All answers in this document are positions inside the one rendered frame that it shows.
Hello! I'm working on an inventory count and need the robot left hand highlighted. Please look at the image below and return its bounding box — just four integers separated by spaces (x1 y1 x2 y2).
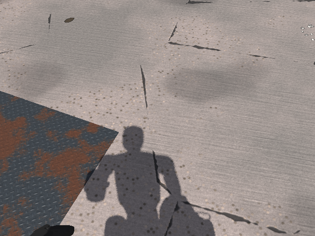
31 224 75 236

